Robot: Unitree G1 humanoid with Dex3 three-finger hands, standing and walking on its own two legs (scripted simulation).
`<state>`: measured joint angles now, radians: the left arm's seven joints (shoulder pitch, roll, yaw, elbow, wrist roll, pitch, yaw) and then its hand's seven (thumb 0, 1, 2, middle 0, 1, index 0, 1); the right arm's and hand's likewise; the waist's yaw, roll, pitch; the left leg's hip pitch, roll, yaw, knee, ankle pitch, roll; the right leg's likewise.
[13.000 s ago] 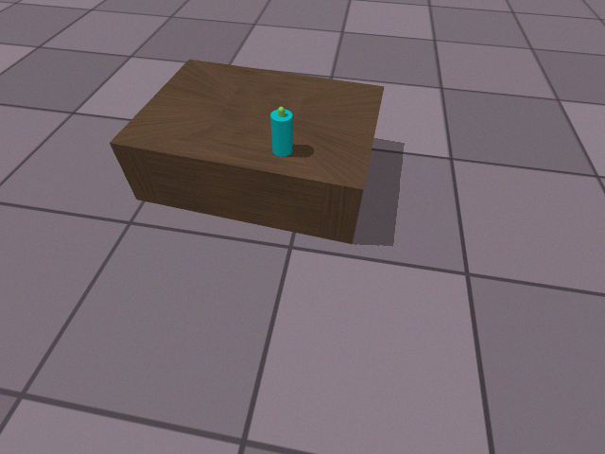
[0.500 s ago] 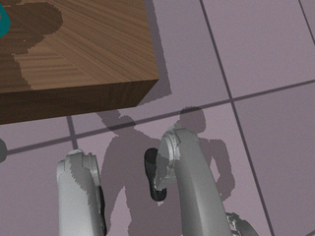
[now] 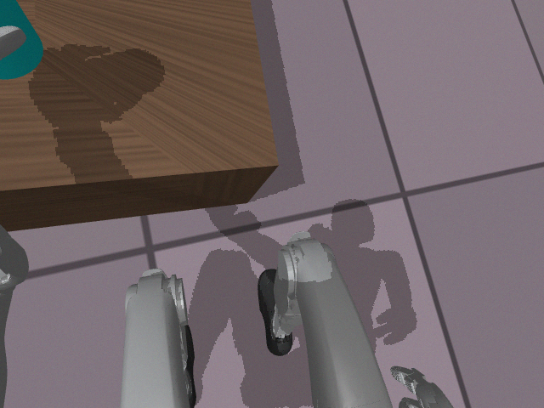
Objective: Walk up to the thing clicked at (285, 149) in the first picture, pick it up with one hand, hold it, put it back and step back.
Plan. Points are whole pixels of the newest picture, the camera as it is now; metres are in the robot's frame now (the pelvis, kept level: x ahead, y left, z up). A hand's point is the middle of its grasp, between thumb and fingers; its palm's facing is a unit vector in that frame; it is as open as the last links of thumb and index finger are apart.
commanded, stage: settle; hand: left
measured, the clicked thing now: out of the picture +0.59 +0.24 +0.06
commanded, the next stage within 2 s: lift in 0.78 s
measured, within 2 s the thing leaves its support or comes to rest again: neither
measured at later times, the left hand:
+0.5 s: hand out of the picture +0.60 +0.24 +0.06, palm faces +0.29 -0.96 -0.02, open 11.5 cm
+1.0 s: hand out of the picture +0.58 +0.24 +0.08, palm faces +0.29 -0.96 -0.02, open 11.4 cm
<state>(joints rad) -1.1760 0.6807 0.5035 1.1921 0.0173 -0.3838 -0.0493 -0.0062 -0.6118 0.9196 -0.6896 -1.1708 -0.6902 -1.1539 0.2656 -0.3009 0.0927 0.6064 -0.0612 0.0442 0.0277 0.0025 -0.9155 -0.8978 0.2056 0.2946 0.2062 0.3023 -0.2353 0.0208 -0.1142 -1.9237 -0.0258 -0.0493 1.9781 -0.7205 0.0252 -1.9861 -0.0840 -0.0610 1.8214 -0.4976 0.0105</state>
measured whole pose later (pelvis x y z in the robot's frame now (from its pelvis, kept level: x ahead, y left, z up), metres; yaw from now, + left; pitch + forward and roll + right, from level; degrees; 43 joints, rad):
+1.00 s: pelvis +0.02 +0.00 +0.06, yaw +0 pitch +37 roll -5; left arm -1.06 0.61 0.50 1.19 -0.01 -0.45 -0.04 -0.01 -0.61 0.92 -0.69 -1.17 -0.69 -1.15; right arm 0.25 -0.27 0.08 0.64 -0.05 0.03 0.02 0.00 -0.92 -0.90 0.21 0.29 0.21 0.30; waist -0.22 0.02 -0.13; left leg -1.72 -0.01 -0.05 1.78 -0.70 0.01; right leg -1.79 -0.06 -0.07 1.64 -0.49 0.00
